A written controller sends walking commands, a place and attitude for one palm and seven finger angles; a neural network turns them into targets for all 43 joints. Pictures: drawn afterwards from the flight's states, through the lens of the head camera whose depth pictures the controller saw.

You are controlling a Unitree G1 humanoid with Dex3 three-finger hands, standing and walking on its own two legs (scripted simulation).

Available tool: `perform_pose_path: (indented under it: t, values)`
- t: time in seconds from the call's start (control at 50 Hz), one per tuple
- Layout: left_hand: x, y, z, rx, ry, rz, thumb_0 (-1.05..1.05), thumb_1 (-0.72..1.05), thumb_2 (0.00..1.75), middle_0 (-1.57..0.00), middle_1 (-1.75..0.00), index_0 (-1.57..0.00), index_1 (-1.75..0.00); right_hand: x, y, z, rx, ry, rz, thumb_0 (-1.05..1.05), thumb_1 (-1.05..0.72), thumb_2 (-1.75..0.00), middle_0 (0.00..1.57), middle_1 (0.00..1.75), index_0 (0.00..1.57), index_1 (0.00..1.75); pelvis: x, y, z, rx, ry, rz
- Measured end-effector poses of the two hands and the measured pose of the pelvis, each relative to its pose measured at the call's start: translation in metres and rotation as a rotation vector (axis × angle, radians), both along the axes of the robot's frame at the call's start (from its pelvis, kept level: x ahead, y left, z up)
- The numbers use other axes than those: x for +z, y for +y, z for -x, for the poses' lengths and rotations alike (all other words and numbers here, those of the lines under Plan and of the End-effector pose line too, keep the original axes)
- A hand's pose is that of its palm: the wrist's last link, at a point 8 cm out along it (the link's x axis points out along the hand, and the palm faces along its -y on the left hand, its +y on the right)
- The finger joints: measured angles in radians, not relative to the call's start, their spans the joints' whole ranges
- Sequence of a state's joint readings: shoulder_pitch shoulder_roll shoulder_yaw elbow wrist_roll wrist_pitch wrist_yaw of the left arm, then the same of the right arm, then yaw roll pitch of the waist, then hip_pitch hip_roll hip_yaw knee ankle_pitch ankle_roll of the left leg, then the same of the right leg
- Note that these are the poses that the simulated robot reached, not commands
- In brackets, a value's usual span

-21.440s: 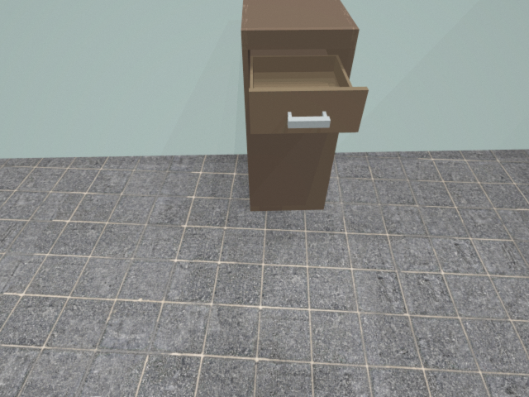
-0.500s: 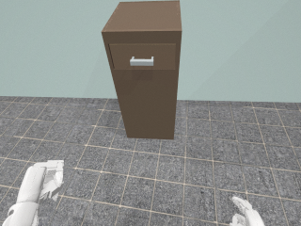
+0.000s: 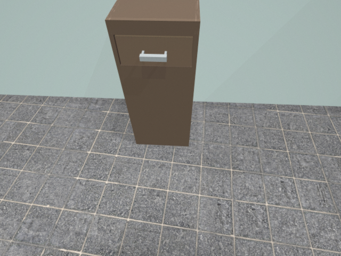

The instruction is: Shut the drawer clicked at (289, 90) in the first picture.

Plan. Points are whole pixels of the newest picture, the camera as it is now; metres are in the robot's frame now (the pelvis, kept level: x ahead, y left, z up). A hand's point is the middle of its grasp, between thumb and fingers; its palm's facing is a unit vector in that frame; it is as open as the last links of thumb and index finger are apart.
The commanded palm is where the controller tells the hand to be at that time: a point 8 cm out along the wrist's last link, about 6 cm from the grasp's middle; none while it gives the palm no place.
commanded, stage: let the arm hang, fingers relaxed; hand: left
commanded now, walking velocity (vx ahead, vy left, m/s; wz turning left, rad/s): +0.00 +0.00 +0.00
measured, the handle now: (153, 55) +0.89 +0.12 -0.03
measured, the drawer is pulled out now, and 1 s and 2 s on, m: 0.00 0.00 0.00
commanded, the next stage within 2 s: look to check the result in 0.50 s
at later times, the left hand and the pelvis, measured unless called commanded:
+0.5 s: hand out of the picture +0.01 +0.15 -0.17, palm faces +0.03 -0.98 -0.19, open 7.3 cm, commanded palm none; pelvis +0.01 -0.01 +0.00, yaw +0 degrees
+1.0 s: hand out of the picture +0.03 +0.15 -0.17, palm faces +0.02 -0.98 -0.20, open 7.4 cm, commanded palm none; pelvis +0.03 -0.01 +0.00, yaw -1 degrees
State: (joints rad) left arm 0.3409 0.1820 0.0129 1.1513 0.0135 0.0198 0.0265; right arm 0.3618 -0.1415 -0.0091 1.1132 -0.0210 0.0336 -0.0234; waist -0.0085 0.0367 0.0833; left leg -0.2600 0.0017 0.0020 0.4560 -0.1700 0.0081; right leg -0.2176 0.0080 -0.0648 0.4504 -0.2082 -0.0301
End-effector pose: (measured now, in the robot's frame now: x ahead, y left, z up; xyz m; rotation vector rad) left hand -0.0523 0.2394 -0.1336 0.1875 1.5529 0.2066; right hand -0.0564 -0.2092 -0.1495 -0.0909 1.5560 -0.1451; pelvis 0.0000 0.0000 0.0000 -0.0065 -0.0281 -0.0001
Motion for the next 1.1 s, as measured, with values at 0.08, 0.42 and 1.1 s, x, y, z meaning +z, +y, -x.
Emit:
perform_pose_path:
  t: [0.08, 0.42, 1.1]
  values:
    - [-0.003, -0.012, -0.010, 0.001, -0.030, 0.021, 0.01, 0.90, 0.90, -0.38, -0.51, -0.38, -0.51, -0.003, 0.007, -0.004, -0.010, -0.020, -0.018, 0.00, -0.90, -0.90, 0.20, 0.30, 0.20, 0.30, 0.000, -0.001, 0.000, -0.002, -0.001, -0.004]
    - [-0.009, -0.038, -0.057, -0.014, -0.150, 0.056, 0.01, 0.92, 0.90, -0.20, -0.31, -0.21, -0.31, -0.005, 0.002, -0.042, -0.018, -0.117, -0.016, 0.01, -0.91, -0.90, 0.19, 0.30, 0.20, 0.30, 0.000, -0.010, -0.009, -0.006, -0.006, -0.008]
    - [-0.005, -0.039, -0.081, -0.022, -0.141, 0.045, 0.01, 0.91, 0.90, -0.20, -0.30, -0.20, -0.30, -0.002, -0.013, -0.072, -0.004, -0.120, 0.007, 0.00, -0.91, -0.90, 0.19, 0.30, 0.20, 0.30, 0.004, -0.016, -0.031, -0.012, -0.008, -0.010]
